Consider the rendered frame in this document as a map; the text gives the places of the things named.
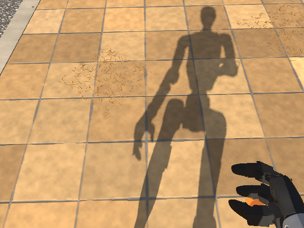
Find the robot right hand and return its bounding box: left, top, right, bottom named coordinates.
left=228, top=161, right=304, bottom=228

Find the right robot forearm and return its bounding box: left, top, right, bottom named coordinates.
left=282, top=213, right=304, bottom=228

